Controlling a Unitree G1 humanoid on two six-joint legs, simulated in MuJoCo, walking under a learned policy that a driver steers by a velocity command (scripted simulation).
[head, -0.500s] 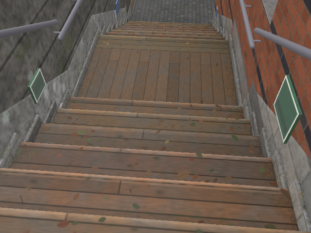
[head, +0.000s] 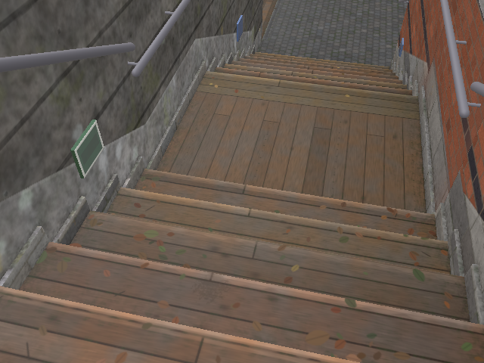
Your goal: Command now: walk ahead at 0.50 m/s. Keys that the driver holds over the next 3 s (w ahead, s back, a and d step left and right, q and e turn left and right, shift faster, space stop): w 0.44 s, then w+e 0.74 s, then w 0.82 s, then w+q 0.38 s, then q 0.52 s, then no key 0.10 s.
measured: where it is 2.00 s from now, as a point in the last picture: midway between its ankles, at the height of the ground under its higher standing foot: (294, 290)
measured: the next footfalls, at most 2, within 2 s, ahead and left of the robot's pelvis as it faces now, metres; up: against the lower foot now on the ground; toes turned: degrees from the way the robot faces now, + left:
left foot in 0.18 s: +0.28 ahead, +0.17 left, -0.16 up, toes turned +2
right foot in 0.80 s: +0.59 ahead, -0.09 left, -0.32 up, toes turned -7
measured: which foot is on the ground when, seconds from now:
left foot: up 0.00-0.16, down 0.18-0.82, up 0.84-1.00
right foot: down 0.00-0.18, up 0.20-0.78, down 0.80-1.00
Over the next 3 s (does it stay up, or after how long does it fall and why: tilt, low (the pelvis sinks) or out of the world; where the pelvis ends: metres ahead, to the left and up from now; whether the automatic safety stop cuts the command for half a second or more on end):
stays up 1.49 -0.30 -0.78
